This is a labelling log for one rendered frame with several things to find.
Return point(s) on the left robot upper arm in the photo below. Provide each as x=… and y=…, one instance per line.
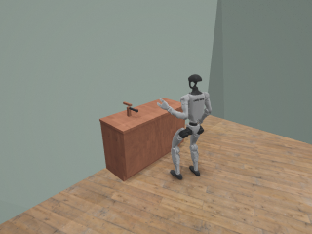
x=184, y=105

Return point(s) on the robot right shin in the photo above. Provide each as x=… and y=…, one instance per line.
x=195, y=158

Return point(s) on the humanoid robot torso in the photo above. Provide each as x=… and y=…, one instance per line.
x=196, y=106

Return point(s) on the right robot upper arm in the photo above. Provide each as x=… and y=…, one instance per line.
x=207, y=103

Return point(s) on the robot left forearm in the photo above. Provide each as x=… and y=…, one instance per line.
x=177, y=114

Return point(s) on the counter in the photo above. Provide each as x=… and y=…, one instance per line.
x=133, y=141

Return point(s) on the tap lever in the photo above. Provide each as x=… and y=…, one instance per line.
x=135, y=110

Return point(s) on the robot right forearm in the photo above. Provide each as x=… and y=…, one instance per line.
x=205, y=115

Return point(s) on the left robot hand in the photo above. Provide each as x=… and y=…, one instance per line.
x=164, y=105

